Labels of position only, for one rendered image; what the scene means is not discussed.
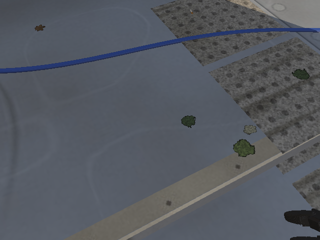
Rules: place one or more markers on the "robot right hand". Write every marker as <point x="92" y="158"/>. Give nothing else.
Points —
<point x="306" y="218"/>

